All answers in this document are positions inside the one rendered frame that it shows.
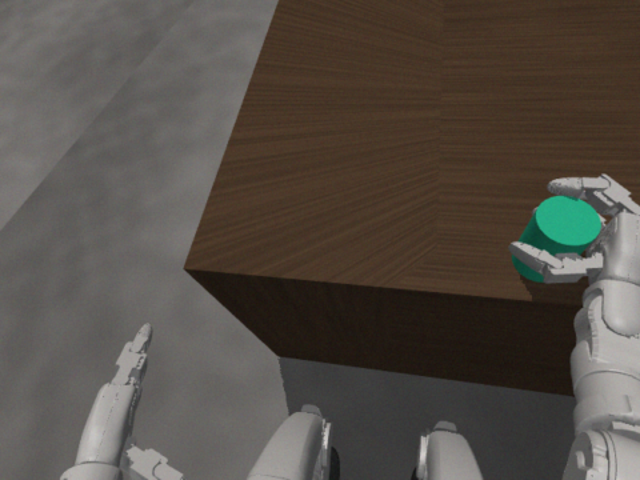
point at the can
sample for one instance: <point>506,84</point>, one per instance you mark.
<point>561,224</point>

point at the left robot hand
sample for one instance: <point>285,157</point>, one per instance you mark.
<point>107,434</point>

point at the right robot hand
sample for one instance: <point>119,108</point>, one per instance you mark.
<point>613,254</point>

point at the left robot arm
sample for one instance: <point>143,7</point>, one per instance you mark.
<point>93,471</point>

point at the right robot arm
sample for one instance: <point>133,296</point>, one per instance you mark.
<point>605,372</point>

